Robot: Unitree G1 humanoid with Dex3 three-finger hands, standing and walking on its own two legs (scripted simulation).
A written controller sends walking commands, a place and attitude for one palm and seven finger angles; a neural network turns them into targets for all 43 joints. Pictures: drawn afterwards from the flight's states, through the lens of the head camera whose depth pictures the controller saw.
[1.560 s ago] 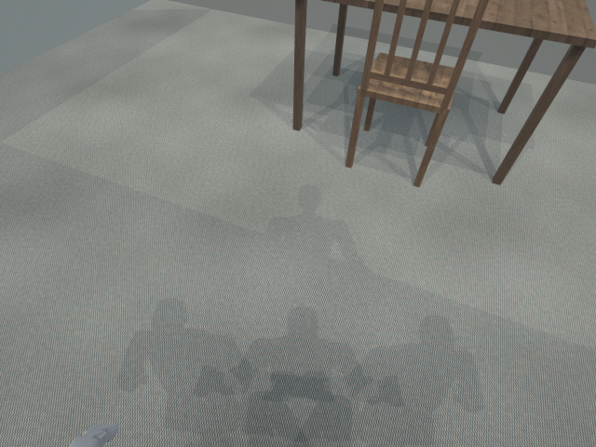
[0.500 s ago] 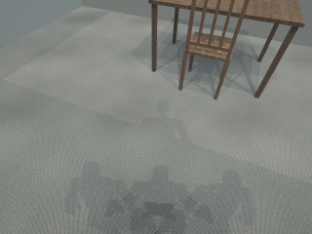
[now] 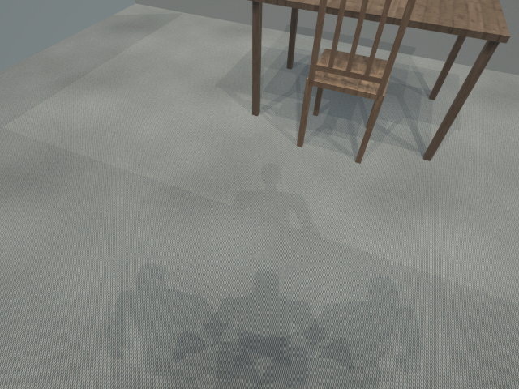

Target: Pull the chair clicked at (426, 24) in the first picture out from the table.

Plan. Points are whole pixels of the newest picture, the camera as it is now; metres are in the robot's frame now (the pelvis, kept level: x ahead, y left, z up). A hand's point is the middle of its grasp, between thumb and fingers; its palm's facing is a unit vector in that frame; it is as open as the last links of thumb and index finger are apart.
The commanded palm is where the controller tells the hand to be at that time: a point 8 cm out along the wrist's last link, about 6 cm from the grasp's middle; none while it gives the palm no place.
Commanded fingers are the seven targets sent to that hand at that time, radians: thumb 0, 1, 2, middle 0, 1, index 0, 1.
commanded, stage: walk to a spot facing it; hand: left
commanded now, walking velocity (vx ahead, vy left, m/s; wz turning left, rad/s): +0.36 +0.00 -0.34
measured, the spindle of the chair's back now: (358, 30) +1.51 -0.35 -0.07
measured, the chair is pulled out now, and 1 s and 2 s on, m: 0.00 0.00 0.00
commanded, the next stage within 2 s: take the last steps up to it in 1.68 s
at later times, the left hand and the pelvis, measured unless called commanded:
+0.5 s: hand (169, 383) +0.17 +0.18 -0.19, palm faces -0.16 -0.98 -0.15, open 7.3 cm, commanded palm none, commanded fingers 0.00 0.90 0.90 -0.20 -0.30 -0.20 -0.30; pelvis +0.12 +0.00 -0.01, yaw -9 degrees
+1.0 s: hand (211, 288) +0.36 +0.13 -0.20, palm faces -0.13 -0.98 -0.12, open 7.3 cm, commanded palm none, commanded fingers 0.00 0.90 0.90 -0.20 -0.30 -0.20 -0.30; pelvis +0.33 -0.04 -0.02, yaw -11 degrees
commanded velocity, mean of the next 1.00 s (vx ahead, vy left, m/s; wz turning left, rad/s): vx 0.37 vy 0.00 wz -0.19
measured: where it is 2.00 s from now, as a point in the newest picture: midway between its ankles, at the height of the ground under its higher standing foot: (302, 268)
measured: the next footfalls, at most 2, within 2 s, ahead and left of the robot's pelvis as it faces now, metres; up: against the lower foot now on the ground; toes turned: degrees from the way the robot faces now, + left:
right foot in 0.60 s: +0.29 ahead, -0.15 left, +0.00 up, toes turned -19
left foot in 1.00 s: +0.46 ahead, +0.05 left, +0.00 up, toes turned -1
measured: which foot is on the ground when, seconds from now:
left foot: down 0.00-0.60, up 0.62-0.98, down 1.00-1.00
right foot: down 0.00-0.30, up 0.32-0.58, down 0.60-1.00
